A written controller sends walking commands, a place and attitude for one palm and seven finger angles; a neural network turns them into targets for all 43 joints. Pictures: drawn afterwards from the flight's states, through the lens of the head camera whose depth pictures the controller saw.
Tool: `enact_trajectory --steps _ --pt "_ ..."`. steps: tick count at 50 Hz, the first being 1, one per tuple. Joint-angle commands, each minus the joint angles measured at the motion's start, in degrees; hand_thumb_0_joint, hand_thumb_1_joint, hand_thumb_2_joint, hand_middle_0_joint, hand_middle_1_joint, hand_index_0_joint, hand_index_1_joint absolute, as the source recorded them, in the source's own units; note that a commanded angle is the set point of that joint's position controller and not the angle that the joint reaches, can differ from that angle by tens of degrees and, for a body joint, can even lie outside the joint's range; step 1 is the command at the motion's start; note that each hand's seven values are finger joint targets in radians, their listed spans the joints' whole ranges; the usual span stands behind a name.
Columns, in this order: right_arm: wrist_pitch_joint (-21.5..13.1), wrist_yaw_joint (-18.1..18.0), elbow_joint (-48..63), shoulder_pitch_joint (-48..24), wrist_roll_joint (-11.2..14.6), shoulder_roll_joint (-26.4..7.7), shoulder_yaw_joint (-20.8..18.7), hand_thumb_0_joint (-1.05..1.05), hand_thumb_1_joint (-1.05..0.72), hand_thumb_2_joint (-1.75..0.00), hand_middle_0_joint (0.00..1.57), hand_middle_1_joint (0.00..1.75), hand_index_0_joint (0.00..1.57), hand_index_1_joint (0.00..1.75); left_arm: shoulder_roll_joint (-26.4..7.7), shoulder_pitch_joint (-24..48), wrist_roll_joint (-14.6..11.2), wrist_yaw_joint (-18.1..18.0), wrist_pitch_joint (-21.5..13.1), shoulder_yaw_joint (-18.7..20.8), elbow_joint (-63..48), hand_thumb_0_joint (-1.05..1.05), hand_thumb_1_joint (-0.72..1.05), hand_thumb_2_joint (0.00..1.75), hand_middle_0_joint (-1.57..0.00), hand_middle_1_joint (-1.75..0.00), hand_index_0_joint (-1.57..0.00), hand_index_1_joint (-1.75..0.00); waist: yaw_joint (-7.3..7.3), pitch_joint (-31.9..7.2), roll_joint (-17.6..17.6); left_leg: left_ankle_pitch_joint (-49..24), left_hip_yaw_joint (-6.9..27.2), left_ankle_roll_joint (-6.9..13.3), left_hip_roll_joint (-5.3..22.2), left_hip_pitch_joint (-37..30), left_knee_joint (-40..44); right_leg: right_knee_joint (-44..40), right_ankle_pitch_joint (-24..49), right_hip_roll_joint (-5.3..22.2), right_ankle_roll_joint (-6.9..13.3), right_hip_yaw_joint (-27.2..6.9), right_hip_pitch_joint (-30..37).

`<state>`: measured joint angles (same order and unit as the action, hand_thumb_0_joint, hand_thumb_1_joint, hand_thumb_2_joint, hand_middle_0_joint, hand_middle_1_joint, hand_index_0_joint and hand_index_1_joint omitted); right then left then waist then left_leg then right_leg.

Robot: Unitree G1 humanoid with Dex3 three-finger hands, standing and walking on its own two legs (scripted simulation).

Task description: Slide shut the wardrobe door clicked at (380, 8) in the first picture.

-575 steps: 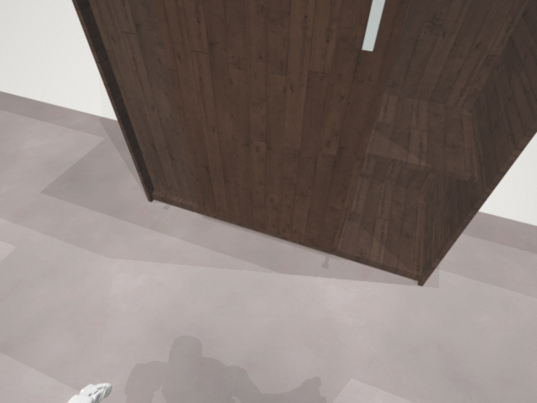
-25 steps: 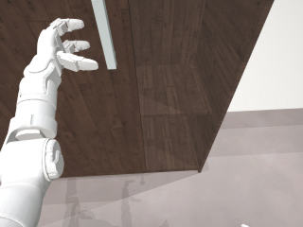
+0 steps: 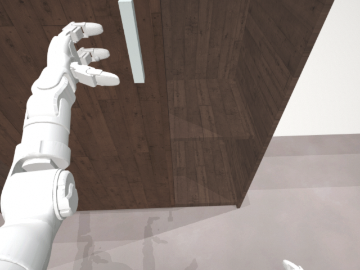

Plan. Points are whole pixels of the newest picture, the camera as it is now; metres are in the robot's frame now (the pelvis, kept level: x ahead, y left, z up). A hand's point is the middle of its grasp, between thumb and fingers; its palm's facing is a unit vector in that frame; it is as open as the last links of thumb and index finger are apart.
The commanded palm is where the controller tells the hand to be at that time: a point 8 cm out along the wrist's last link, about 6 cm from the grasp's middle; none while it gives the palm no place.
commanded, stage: move the hooked fingers beside the handle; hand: left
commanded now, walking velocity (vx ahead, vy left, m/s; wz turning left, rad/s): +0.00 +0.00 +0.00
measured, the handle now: (134, 40) +0.54 +0.11 +0.26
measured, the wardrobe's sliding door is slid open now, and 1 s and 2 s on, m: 0.36 0.36 0.36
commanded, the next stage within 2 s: feel for the door with the fingertips in 0.86 s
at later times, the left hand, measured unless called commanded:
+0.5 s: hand (102, 56) +0.47 +0.17 +0.25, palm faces +0.06 -1.00 -0.01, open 14.0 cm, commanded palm +0.44 +0.22 +0.25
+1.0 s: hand (110, 59) +0.46 +0.15 +0.25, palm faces +0.06 -1.00 -0.01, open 14.0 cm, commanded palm +0.44 +0.21 +0.25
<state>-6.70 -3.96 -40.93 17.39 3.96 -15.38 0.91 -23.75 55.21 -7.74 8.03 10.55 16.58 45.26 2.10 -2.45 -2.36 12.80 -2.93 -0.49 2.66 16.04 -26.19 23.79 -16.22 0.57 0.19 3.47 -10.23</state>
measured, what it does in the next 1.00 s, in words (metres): stands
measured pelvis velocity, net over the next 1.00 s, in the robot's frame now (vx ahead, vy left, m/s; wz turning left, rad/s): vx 0.00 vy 0.00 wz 0.00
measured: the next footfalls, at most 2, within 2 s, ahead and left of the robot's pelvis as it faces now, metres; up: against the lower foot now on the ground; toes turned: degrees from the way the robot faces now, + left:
none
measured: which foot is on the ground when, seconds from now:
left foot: down 0.00-1.00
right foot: down 0.00-1.00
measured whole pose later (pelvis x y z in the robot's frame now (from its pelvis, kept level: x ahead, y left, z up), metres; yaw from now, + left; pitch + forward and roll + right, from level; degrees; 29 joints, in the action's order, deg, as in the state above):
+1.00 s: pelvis +0.00 +0.00 +0.00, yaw +0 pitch +3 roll +0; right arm -6.0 -3.7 -40.0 16.0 3.5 -15.0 1.3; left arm -21.1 56.3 -7.7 5.7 10.1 16.3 47.0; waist 2.2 -2.8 -3.1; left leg 12.3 -2.8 -0.7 2.7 16.1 -25.8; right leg 24.5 -16.3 0.5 0.5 3.5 -10.8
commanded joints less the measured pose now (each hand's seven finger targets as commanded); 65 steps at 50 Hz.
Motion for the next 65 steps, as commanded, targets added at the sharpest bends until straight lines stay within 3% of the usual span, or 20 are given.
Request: enact_trajectory --steps 1,5,8,10,15,16,20,22,24,29,33,35,38,39,40,44,48,54,59,65 --pt "-2.9 -0.8 5.7 -0.5 0.1 -7.7 -2.5 0.0 -0.9 -0.9 0.2 0.3 0.2 0.3 -8.8 32.9 -1.6 0.1 -2.7 -0.8 -10.1 0.0 -0.5 0.3 -0.3 -1.2 -0.3 -1.2 2.32 -16.9 -0.4 -15.3 2.1 2.9 -1.9 -15.3 -0.2 -2.0 19.8 -1.7 0.7 -0.9 -4.5" --pt "-2.7 -0.7 4.9 0.4 -0.3 -7.9 -2.4 0.0 -0.9 -0.9 0.2 0.3 0.2 0.3 -11.2 32.9 -1.7 -1.2 -3.5 1.5 -6.3 0.0 -0.5 0.3 -0.3 -1.2 -0.3 -1.2 1.75 -16.6 3.4 -14.8 2.4 2.9 -1.9 -13.2 0.0 -2.0 19.1 -1.5 0.6 -0.8 -3.6" --pt "-3.0 -0.5 5.1 0.4 -0.4 -7.6 -2.3 0.0 -0.9 -0.9 0.2 0.3 0.2 0.3 -10.6 36.0 -0.6 -2.3 -5.2 0.9 -6.9 0.0 -0.5 0.3 -0.3 -1.2 -0.3 -1.2 1.95 -17.6 1.6 -15.8 2.2 2.9 -2.0 -13.5 -0.1 -1.2 20.4 -1.4 0.5 -1.1 -3.8" --pt "-2.7 -0.4 5.2 1.1 -0.8 -7.9 -2.3 0.0 -0.9 -0.9 0.2 0.3 0.2 0.3 -15.4 34.9 0.2 -3.2 -6.4 4.2 -6.2 0.0 -0.5 0.3 -0.3 -1.2 -0.3 -1.2 0.95 -18.8 2.9 -16.1 1.9 3.0 -1.9 -12.5 -0.2 -1.3 20.7 -1.2 0.5 -1.3 -1.7" --pt "-2.5 -0.2 6.7 1.5 -1.0 -7.8 -2.6 0.0 -0.9 -0.9 0.2 0.3 0.2 0.3 -19.3 33.2 1.5 -3.1 -8.7 7.1 -9.6 0.0 -0.5 0.3 -0.3 -1.2 -0.3 -1.2 -0.28 -24.2 2.4 -21.1 1.6 3.1 -1.9 -13.9 -0.2 -0.1 26.6 -1.2 0.6 -1.4 3.4" --pt "-2.6 0.0 7.2 0.8 -0.7 -7.6 -2.6 0.0 -0.9 -0.9 0.2 0.3 0.2 0.3 -17.9 33.0 1.5 -2.6 -8.6 6.3 -11.0 0.0 -0.5 0.3 -0.3 -1.2 -0.3 -1.2 -0.12 -24.2 0.1 -21.7 1.3 3.1 -2.0 -14.8 -0.3 -0.1 27.8 -1.4 0.7 -1.7 2.7" --pt "-1.8 0.0 7.0 1.4 -0.3 -8.0 -2.9 0.0 -0.9 -0.9 0.2 0.3 0.2 0.3 -13.1 27.2 0.4 -0.2 -5.4 2.9 -6.5 0.0 -0.5 0.3 -0.3 -1.2 -0.3 -1.2 0.42 -18.2 3.1 -19.8 0.7 3.2 -1.9 -12.1 0.1 -1.2 26.7 -1.6 0.7 -0.9 1.5" --pt "-1.7 -0.2 7.1 1.0 0.1 -8.2 -3.0 0.0 -0.9 -0.9 0.2 0.3 0.2 0.3 -11.4 27.4 -0.4 0.9 -3.8 1.4 -7.5 0.0 -0.5 0.3 -0.3 -1.2 -0.3 -1.2 1.03 -16.6 1.5 -18.2 0.5 3.2 -2.0 -12.4 0.2 -1.6 25.4 -1.8 0.5 -1.0 -0.9" --pt "-1.6 -0.4 6.9 1.4 0.0 -8.4 -3.1 0.0 -0.9 -0.9 0.2 0.3 0.2 0.3 -13.7 26.6 -0.9 1.0 -3.1 3.6 -8.3 0.0 -0.5 0.3 -0.3 -1.2 -0.3 -1.2 0.73 -16.5 2.0 -18.1 0.8 3.3 -1.9 -12.1 0.3 -1.8 24.8 -1.9 0.6 -1.0 -0.8" --pt "-2.4 -0.4 7.4 0.0 -0.1 -7.5 -3.1 0.0 -0.9 -0.9 0.2 0.3 0.2 0.3 -11.0 31.7 -1.7 0.0 -4.7 1.5 -19.6 0.0 -0.5 0.3 -0.3 -1.2 -0.3 -1.2 1.47 -20.6 -1.2 -20.4 1.7 3.3 -1.9 -16.9 -0.6 -1.6 24.5 -2.1 0.6 -0.9 -1.5" --pt "-2.8 -0.3 6.7 -0.5 -0.4 -7.5 -3.0 0.0 -0.9 -0.9 0.2 0.3 0.2 0.3 -12.6 31.6 -1.8 -1.7 -4.7 3.7 -20.5 0.0 -0.5 0.3 -0.3 -1.2 -0.3 -1.2 1.01 -21.4 -0.6 -20.7 2.3 3.1 -1.8 -17.5 -0.8 -1.4 24.1 -2.2 0.7 -0.7 -1.4" --pt "-2.2 -0.3 6.4 -0.9 -0.3 -7.7 -2.7 0.0 -0.9 -0.9 0.2 0.3 0.2 0.3 -14.1 29.1 -1.3 -2.1 -3.6 4.4 -17.0 0.0 -0.5 0.3 -0.3 -1.2 -0.3 -1.2 0.32 -19.3 -0.2 -18.9 1.8 3.0 -2.0 -15.1 -0.2 -1.6 22.9 -1.9 0.8 -0.7 -0.3" --pt "-2.0 -0.2 6.4 -1.5 0.0 -7.3 -2.5 0.0 -0.9 -0.9 0.2 0.3 0.2 0.3 -9.7 28.6 -0.4 -2.4 -1.7 0.7 -12.4 0.0 -0.5 0.3 -0.3 -1.2 -0.3 -1.2 1.18 -15.9 1.9 -16.6 1.6 3.2 -2.1 -13.5 0.0 -1.8 21.6 -1.8 0.5 -0.6 -2.9" --pt "-1.8 -0.3 6.2 -1.3 0.0 -7.5 -2.4 0.0 -0.9 -0.9 0.2 0.3 0.2 0.3 -10.8 28.4 -0.2 -2.5 -1.1 1.4 -10.7 0.0 -0.5 0.3 -0.3 -1.2 -0.3 -1.2 1.07 -15.1 1.5 -16.1 1.4 3.2 -2.1 -12.8 0.2 -1.9 21.5 -1.7 0.5 -0.8 -3.0" --pt "-1.2 -0.3 6.3 -1.0 -0.2 -7.8 -2.4 0.0 -0.9 -0.9 0.2 0.3 0.2 0.3 -12.4 26.8 -0.2 -2.6 -1.1 2.7 -9.5 0.0 -0.5 0.3 -0.3 -1.2 -0.3 -1.2 0.35 -15.2 3.2 -15.9 1.6 3.1 -2.2 -11.8 0.4 -2.1 21.3 -1.6 0.7 -0.6 -1.3" --pt "-1.3 -0.5 6.6 -1.3 -0.1 -7.4 -2.3 0.0 -0.9 -0.9 0.2 0.3 0.2 0.3 -9.1 32.2 -0.7 -2.2 -2.3 -0.2 -9.6 0.0 -0.5 0.3 -0.3 -1.2 -0.3 -1.2 1.86 -16.3 3.8 -15.6 1.5 3.3 -2.2 -12.9 0.1 -1.7 22.2 -1.4 0.2 -1.1 -2.6" --pt "-1.8 -0.6 7.2 -1.8 -0.4 -7.0 -2.3 0.0 -0.9 -0.9 0.2 0.3 0.2 0.3 -12.2 34.6 -0.9 -2.5 -5.8 2.8 -13.6 0.0 -0.5 0.3 -0.3 -1.2 -0.3 -1.2 1.12 -20.7 2.6 -17.3 1.5 3.4 -2.3 -14.7 -0.3 -1.4 24.0 -1.5 0.3 -1.7 0.0" --pt "-2.2 -0.5 5.7 -0.7 -0.2 -7.0 -2.3 0.0 -0.9 -0.9 0.2 0.3 0.2 0.3 -8.2 34.8 -0.3 -2.7 -5.0 -0.8 -7.9 0.0 -0.5 0.3 -0.3 -1.2 -0.3 -1.2 2.14 -16.5 1.8 -14.2 1.4 3.2 -2.3 -13.0 -0.1 -1.9 20.7 -1.5 0.2 -1.4 -3.2" --pt "-2.7 -0.3 5.9 0.1 -0.6 -7.2 -2.7 0.0 -0.9 -0.9 0.2 0.3 0.2 0.3 -9.3 35.0 -0.7 -3.5 -5.2 1.4 -10.4 0.0 -0.5 0.3 -0.3 -1.2 -0.3 -1.2 1.24 -21.0 2.9 -17.5 1.7 3.3 -2.4 -13.9 -0.4 -1.2 23.9 -1.7 0.4 -1.4 -0.5" --pt "-2.4 0.5 6.0 -0.2 -0.7 -6.9 -2.9 0.0 -0.9 -0.9 0.2 0.3 0.2 0.3 -6.4 30.9 -0.5 -5.4 -5.1 0.4 -12.2 0.0 -0.5 0.3 -0.3 -1.2 -0.3 -1.2 0.35 -19.7 3.7 -19.1 1.2 3.2 -2.2 -13.3 -0.2 -1.1 24.8 -1.8 0.5 -0.8 0.6"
